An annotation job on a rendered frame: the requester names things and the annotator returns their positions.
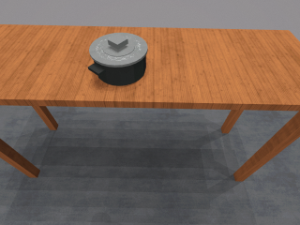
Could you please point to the pot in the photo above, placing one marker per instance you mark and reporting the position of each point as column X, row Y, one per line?
column 119, row 76

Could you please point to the knob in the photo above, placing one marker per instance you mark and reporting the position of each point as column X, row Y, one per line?
column 117, row 41

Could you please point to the lid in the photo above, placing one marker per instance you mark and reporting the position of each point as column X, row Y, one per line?
column 106, row 55

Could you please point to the table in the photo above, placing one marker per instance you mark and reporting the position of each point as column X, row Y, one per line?
column 186, row 68

